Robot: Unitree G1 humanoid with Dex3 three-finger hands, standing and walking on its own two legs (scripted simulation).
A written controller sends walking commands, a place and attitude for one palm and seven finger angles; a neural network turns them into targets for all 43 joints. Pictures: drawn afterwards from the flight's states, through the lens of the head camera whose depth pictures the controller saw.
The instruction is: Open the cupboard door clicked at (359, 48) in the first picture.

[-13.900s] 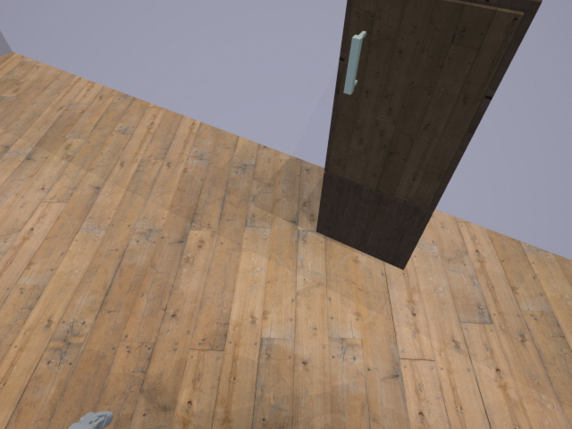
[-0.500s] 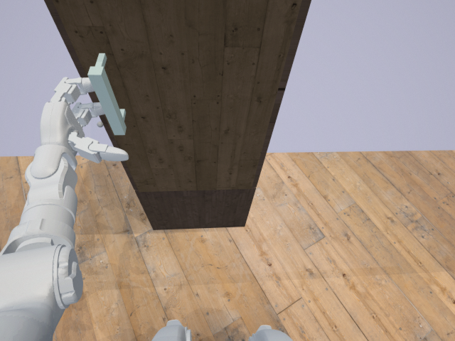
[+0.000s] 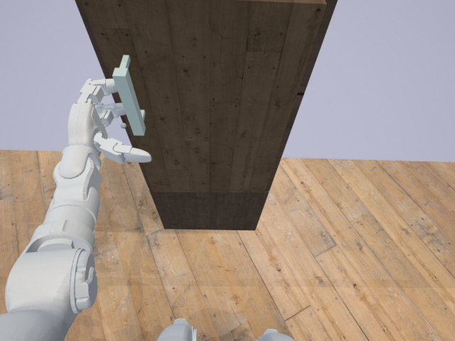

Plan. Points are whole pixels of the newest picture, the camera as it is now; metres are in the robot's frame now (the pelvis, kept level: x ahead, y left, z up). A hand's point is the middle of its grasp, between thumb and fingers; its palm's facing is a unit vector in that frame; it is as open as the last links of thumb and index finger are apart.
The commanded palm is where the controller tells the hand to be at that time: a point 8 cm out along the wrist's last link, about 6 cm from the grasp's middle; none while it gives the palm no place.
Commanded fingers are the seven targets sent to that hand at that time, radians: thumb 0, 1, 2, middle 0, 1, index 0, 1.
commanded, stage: slide the fingers in behind the handle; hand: left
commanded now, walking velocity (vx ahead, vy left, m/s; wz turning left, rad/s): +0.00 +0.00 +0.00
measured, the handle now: (133, 97) +0.53 +0.19 +0.09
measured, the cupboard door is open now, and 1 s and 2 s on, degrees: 1 1 41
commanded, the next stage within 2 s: close the thumb around the handle in 0.14 s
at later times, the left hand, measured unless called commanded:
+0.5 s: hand (140, 121) +0.47 +0.16 +0.09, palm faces +0.03 -1.00 -0.01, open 12.2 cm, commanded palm +0.45 +0.20 +0.09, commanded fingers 0.00 0.28 0.64 -0.36 -1.28 -0.36 -1.28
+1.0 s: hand (140, 119) +0.48 +0.17 +0.09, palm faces +0.00 -1.00 +0.00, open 5.7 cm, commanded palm +0.45 +0.21 +0.09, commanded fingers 0.00 0.90 0.90 -0.40 -1.35 -0.40 -1.35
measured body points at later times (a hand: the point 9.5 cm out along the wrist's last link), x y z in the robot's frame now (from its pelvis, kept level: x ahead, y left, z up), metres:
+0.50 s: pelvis +0.00 -0.01 +0.00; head +0.08 +0.00 +0.44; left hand +0.46 +0.22 +0.10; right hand +0.03 -0.27 -0.12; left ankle +0.03 +0.10 -0.69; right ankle -0.01 -0.12 -0.69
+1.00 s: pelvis +0.00 -0.01 +0.00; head +0.09 +0.00 +0.44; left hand +0.47 +0.22 +0.09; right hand +0.03 -0.28 -0.11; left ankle +0.03 +0.10 -0.69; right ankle -0.01 -0.12 -0.69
